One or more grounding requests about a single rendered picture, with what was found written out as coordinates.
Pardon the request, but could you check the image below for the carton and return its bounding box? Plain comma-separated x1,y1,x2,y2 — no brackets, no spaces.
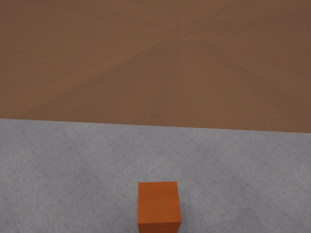
137,181,182,233

